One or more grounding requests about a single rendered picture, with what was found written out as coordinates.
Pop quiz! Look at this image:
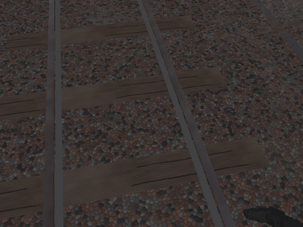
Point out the right robot hand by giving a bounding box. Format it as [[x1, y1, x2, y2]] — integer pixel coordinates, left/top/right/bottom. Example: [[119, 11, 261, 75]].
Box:
[[243, 206, 303, 227]]

